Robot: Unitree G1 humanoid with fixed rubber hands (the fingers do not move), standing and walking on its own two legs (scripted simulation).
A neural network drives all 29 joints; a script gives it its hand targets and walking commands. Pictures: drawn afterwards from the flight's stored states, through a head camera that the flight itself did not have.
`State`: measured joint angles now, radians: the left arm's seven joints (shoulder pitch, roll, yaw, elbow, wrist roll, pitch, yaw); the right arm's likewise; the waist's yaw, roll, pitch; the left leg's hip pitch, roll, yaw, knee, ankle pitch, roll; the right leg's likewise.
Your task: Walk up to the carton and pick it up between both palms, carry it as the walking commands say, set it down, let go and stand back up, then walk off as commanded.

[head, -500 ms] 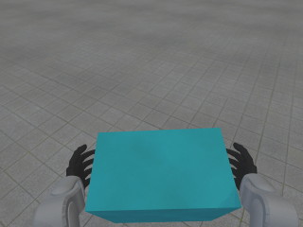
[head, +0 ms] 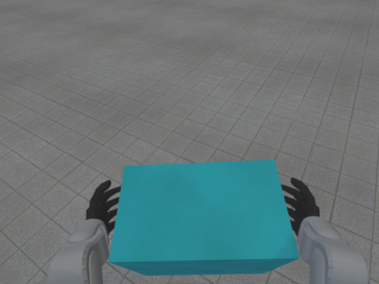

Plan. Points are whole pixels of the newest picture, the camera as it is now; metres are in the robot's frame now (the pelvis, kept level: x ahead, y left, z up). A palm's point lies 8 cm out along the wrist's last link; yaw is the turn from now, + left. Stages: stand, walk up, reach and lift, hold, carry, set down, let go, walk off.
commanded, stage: carry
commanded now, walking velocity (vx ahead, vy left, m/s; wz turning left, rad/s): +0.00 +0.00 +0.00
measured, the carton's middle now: (201, 225) +0.27 -0.01 +0.00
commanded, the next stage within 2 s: none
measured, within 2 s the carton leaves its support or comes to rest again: neither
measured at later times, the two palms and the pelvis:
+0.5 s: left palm (104, 195) +0.31 +0.20 +0.06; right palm (280, 187) +0.32 -0.17 +0.07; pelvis +0.06 +0.02 +0.00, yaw +0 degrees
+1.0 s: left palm (98, 214) +0.27 +0.20 +0.07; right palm (287, 207) +0.27 -0.17 +0.07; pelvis +0.02 +0.02 +0.00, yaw +0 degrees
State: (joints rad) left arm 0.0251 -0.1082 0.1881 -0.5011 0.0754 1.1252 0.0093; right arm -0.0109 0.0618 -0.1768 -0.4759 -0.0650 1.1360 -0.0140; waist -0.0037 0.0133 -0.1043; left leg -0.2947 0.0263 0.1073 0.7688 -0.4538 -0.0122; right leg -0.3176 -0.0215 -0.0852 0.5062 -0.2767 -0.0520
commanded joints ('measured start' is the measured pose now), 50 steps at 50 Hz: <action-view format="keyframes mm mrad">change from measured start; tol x32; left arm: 1 -361 -561 -648 30 -243 -27 -103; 50 -502 -503 -572 194 -181 -200 -89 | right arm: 1 -394 646 715 31 253 -20 86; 50 -423 557 517 261 146 -199 107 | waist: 1 -3 -189 -115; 50 -2 -40 -242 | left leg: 1 -194 7 -76 -10 31 -5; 10 299 155 -129 -258 1031 52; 21 321 87 -70 -176 1136 40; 25 173 62 -47 -214 677 30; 50 142 96 -121 -345 417 44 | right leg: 1 276 -224 187 -152 688 -70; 10 44 -67 64 55 206 39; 18 175 -89 62 63 748 26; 50 121 -86 101 -81 175 9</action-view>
